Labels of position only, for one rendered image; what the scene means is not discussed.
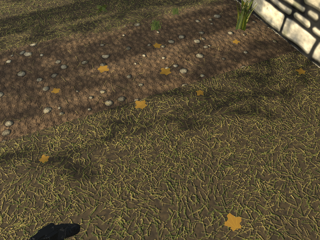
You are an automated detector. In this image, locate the robot left hand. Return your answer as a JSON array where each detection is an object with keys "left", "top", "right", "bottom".
[{"left": 27, "top": 223, "right": 81, "bottom": 240}]

